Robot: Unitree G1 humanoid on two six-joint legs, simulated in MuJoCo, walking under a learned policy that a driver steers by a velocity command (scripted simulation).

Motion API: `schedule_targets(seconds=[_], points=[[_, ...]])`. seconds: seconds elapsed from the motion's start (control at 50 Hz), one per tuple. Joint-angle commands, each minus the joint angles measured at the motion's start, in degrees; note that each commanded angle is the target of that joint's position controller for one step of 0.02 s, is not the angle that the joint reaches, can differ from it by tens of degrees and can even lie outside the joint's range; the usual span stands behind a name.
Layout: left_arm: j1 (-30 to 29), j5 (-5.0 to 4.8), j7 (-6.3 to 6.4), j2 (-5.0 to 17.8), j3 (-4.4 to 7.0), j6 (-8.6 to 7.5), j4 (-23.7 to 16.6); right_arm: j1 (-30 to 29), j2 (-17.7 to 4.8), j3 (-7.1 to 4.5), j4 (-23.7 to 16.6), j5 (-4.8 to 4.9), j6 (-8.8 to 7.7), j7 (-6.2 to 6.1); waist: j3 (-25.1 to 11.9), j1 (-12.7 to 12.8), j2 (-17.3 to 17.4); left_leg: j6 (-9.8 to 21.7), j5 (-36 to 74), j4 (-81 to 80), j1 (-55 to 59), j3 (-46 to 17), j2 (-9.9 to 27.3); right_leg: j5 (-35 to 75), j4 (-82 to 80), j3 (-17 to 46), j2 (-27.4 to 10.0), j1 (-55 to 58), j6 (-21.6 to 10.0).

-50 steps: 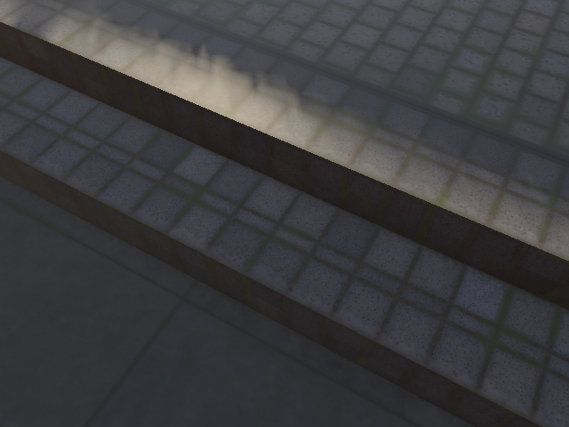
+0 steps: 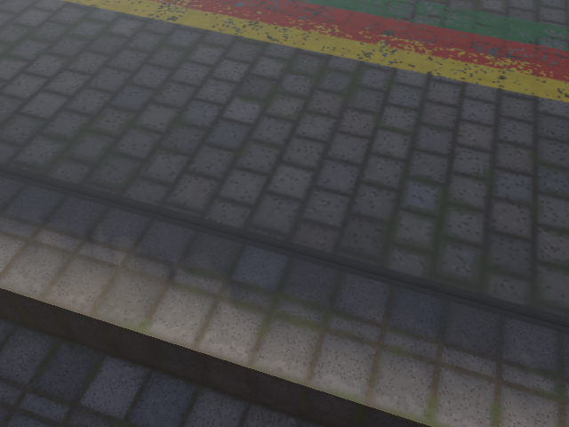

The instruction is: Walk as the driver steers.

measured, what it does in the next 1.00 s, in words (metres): climbs: right foot 0.15 m higher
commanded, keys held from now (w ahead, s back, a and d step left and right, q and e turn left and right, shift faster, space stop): w+e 0.14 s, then w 0.04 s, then w+q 0.14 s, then q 0.68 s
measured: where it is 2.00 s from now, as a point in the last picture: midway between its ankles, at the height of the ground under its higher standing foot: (311, 331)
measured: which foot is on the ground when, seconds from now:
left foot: down 0.00-0.34, up 0.36-1.00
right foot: up 0.00-0.32, down 0.34-1.00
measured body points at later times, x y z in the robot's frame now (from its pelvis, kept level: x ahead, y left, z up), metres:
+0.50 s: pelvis +0.20 -0.08 +0.10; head +0.22 -0.08 +0.55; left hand +0.33 +0.13 -0.03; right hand +0.25 -0.33 -0.03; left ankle +0.17 +0.11 -0.40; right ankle +0.21 -0.15 -0.58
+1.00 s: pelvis +0.40 -0.06 +0.16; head +0.41 -0.07 +0.61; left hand +0.30 +0.14 +0.01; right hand +0.66 -0.20 +0.08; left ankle +0.55 +0.07 -0.42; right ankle +0.22 -0.15 -0.58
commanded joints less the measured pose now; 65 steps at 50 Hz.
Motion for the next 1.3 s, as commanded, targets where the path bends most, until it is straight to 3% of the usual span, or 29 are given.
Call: schedule_targets(seconds=[0.02, 0.12, 0.2, 0.26, 0.3, 0.32, 0.34, 0.36, 0.38, 0.4, 0.42, 0.44, 0.46, 0.48, 0.52, 0.62, 0.7, 0.88, 0.92, 0.96, 1.02, 1.04, 1.06, 1.08, 1.1, 1.12, 1.18, 1.22, 1.3], points=[[-6.0, -0.39, 0.44, -4.0, -1.95, 0.78, -9.2, 9.8, -2.5, -0.91, 3.4, -0.58, -1.53, 0.44, 4.0, -1.3, 7.6, 7.0, -19.1, -17.0, 6.9, -18.7, 18.6, 0.4, 30.0, 1.1, -3.4, -28.8, -0.9], [-17.9, -1.01, 2.00, -6.7, -4.09, 1.79, -18.0, 13.3, -4.7, -1.16, 9.2, -0.30, -3.27, 2.04, 4.3, 0.1, 5.9, 4.4, -18.7, -20.3, 8.8, -11.2, 20.3, -1.4, 41.1, 3.5, -3.1, -44.4, -1.6], [-26.5, -0.77, 0.75, -9.0, -6.15, 1.90, -24.3, 15.0, -3.2, -0.12, 12.6, 1.13, -2.81, 0.36, 7.0, -0.3, 5.9, 4.3, -15.8, -26.4, 2.3, -4.6, 14.6, 1.3, 19.1, -1.9, -5.8, -39.2, 0.2], [-21.9, -2.04, -1.14, -9.4, -7.57, 0.72, -22.3, 11.5, -4.1, -0.21, 10.1, 3.44, -1.59, -1.59, -1.8, 0.2, 5.6, 9.2, 27.5, -33.2, 2.0, 1.5, 11.2, -0.5, -13.7, -12.5, -7.5, -5.6, -2.1], [-9.1, -2.61, -0.41, -7.1, -5.50, 0.95, -16.2, 16.4, -10.1, -1.92, 10.2, 1.99, -1.97, -0.73, -13.5, 3.2, 12.0, 9.4, 87.9, -15.1, 15.8, 2.1, 15.4, -5.7, -18.2, -14.5, 0.1, 8.1, -3.4], [-1.9, -2.47, -0.43, -5.1, -4.55, 0.40, -14.2, 15.1, -13.0, -3.21, 9.7, 2.12, -1.97, 0.27, -18.3, 5.9, 15.3, 7.8, 95.8, -3.8, 22.6, 1.0, 17.1, -4.9, -26.8, -12.5, 1.2, 11.2, -4.1], [2.5, -1.55, -0.18, -2.4, -3.50, -0.48, -13.6, 11.7, -13.7, -4.00, 8.3, 2.87, -2.54, 1.76, -22.1, 9.1, 17.2, 5.4, 91.0, 8.9, 20.4, 0.8, 16.1, 0.5, -35.6, -6.0, -0.6, 19.9, -5.4], [7.1, -0.42, 0.40, 3.8, -1.23, -1.63, -11.5, 11.6, -8.6, -3.36, 3.2, 4.30, -3.42, 3.20, -24.4, 9.5, 3.7, 1.2, 58.0, 28.8, -2.1, -1.2, 9.5, 14.3, -46.8, 22.2, -17.0, 34.9, -9.6], [12.9, -0.26, 1.65, 10.0, 1.06, -0.26, -8.4, 9.2, -5.2, -3.90, 2.2, 3.33, -3.21, 4.79, -26.4, 11.2, -9.5, -0.7, -0.4, 53.1, -14.8, -8.2, -3.3, 33.4, -67.6, 46.2, -26.2, 37.7, -11.9], [6.3, -0.54, 1.11, 9.1, 1.43, -0.63, -8.1, 10.8, 0.0, -3.83, 2.3, 1.82, -1.89, 4.10, -22.0, 6.3, -1.9, -1.2, -1.8, 73.0, -20.5, -19.0, -2.6, 28.8, -66.2, 42.5, -30.4, 29.7, -11.9], [12.8, 2.37, -4.25, 7.3, -1.16, -2.32, -2.0, 5.4, -4.7, -4.70, 1.5, 2.67, -2.82, 6.91, 3.3, 7.3, -10.0, 3.4, 8.4, 82.3, -38.3, -29.9, -5.4, 21.7, -66.3, 35.7, -24.9, 15.5, -10.2], [6.3, 0.10, -6.32, 4.7, -0.95, -3.48, 2.4, 5.1, -4.2, -4.59, 1.2, 0.25, -3.25, 6.37, 1.8, 1.5, -7.0, 6.0, 6.8, 86.6, -41.2, -25.1, -5.0, 27.2, -64.0, 23.1, -23.2, 14.3, -11.7], [-1.3, -0.23, -6.87, -0.5, -1.98, -4.37, 3.8, 6.8, 0.0, -2.97, 1.9, 0.25, -2.79, 6.07, -2.0, -3.0, 3.2, 8.6, 5.5, 86.6, -39.1, -24.4, -4.5, 28.7, -64.1, 16.3, -21.8, 11.9, -11.6], [-7.0, 0.39, -6.61, -4.7, -3.33, -4.48, 4.6, 8.4, 5.5, -0.83, 2.4, 1.21, -2.04, 5.94, -2.2, -6.8, 4.8, 10.2, 5.0, 83.9, -38.2, -23.9, -2.2, 26.5, -66.5, 11.5, -19.9, 8.3, -9.4], [-10.2, 2.03, -5.62, -8.8, -4.83, -4.60, 5.4, 10.4, 3.7, -0.49, 3.8, 1.86, -0.16, 5.38, -4.1, -9.1, 2.5, 8.6, 9.1, 80.6, -43.0, -21.2, 0.3, 21.5, -71.7, 5.4, -18.1, 10.6, -7.1], [5.7, 3.95, -2.52, -1.5, -3.58, -5.33, 11.1, -1.0, -0.2, -1.01, 4.1, 1.94, -0.84, 7.83, -5.7, -2.9, -4.9, 3.6, 4.5, 89.5, -51.3, -8.7, -0.1, 40.2, -73.9, -6.8, -15.7, 21.7, -5.8], [13.6, 5.49, -2.40, -0.2, -4.51, -4.62, 14.4, -11.6, 1.0, 0.77, -0.1, 2.40, -0.49, 4.99, -4.0, 1.3, -1.5, 4.1, -1.8, 90.5, -69.3, -13.6, -0.4, 50.5, -74.3, -4.6, -22.7, 41.5, -10.2], [18.7, 6.51, -2.34, -1.1, -5.78, -4.92, 18.8, -21.6, 1.4, 2.80, -7.0, 1.24, 2.66, 4.99, -2.2, -0.2, 1.4, 5.1, 5.6, 72.3, -71.5, -7.6, 4.0, 47.6, -79.9, -12.2, -21.9, 46.6, -7.2], [13.7, 4.20, -3.17, 1.6, -5.22, -4.97, 16.3, -24.2, 2.0, 3.48, -7.7, -0.06, 5.20, 6.20, -1.6, -2.0, -1.2, 4.9, 0.0, 59.4, -57.9, 1.0, 5.2, 51.7, -84.0, -16.5, -21.1, 38.1, -6.2], [12.7, 2.45, -3.83, 7.0, -3.69, -6.06, 16.1, -26.2, 1.4, 3.67, -8.9, 1.36, 7.47, 7.00, -1.7, -4.5, -3.7, 4.7, -13.0, 49.3, -43.0, 4.3, 2.3, 80.4, -82.0, -17.2, -23.9, 33.4, -5.3], [8.0, -0.39, -2.15, 16.3, -0.02, -8.06, 10.5, -4.7, -2.6, 1.13, -1.7, 3.06, 2.78, 5.86, -5.3, -10.3, -7.5, 5.2, -0.2, 32.6, -22.2, 2.9, -5.2, 106.2, -65.9, -18.0, -24.4, 39.2, 0.5], [11.1, 1.21, -1.91, 11.6, -0.45, -8.55, 7.9, 3.5, -7.2, -0.63, 1.1, 3.37, 1.73, 3.66, -16.8, -9.0, 0.3, 11.3, 22.6, 33.8, 4.5, -11.3, -3.0, 93.5, -51.3, -15.2, -19.9, 21.2, 5.0], [7.9, 2.84, -3.33, 6.5, -1.57, -8.12, 3.6, 12.1, -11.8, -2.48, 0.9, -0.34, 1.47, 1.68, -29.3, -11.4, 13.9, 20.0, 29.2, 14.2, 26.7, -37.3, 6.2, 20.9, -32.9, -11.5, -7.8, 2.4, 7.4], [4.2, -1.98, -5.43, 9.4, 0.28, -5.83, 1.8, 14.0, -17.4, -4.18, -0.6, -2.27, 1.73, 2.29, -31.8, -13.1, 12.9, 22.6, 8.7, -2.5, 19.6, -61.3, 15.4, 5.1, -2.4, 5.1, 0.5, -1.2, 5.4], [-2.4, -3.36, -5.64, 8.5, 1.40, -4.93, 0.4, 10.3, -18.8, -5.05, 0.9, -2.02, -0.30, 1.82, -19.2, -12.6, 8.1, 18.9, 1.2, -4.9, 4.4, -56.4, 13.6, 10.0, 11.5, 13.0, 1.5, -7.0, 4.1], [-0.6, -1.49, -5.05, 6.0, 0.60, -5.01, 0.3, 4.7, -14.3, -3.73, 2.7, -0.23, -1.92, 1.95, -13.7, -7.4, 6.3, 15.8, -14.3, -4.1, -5.7, -49.3, 10.2, 13.3, 14.7, 14.6, -0.4, -7.9, 3.6], [3.3, 1.58, -2.90, -0.5, -2.84, -4.97, 0.4, -8.9, -0.3, 1.13, 4.6, 1.31, -3.01, 3.22, -6.5, 3.6, 1.6, 12.8, -19.1, -4.8, -22.4, -36.8, 2.0, 16.9, 12.5, 13.0, -2.5, -9.5, -0.6], [0.2, 0.20, -1.46, 4.8, -1.67, -4.15, -0.4, -9.3, -1.3, 0.65, 3.8, -0.24, -3.42, 2.96, -7.0, 3.7, -2.9, 11.3, -8.1, -6.9, -20.3, -32.5, 2.2, 17.5, 5.0, 10.4, -5.0, -10.9, 3.1], [-6.5, 0.11, 0.13, 8.0, -0.73, -4.20, -1.2, -4.3, -7.2, -1.49, -0.5, 0.66, -6.47, 2.10, -7.9, 0.6, 4.4, 7.5, 4.0, -9.3, -17.0, -26.7, 2.1, 10.0, -6.0, 3.9, -7.4, -2.8, 9.1]])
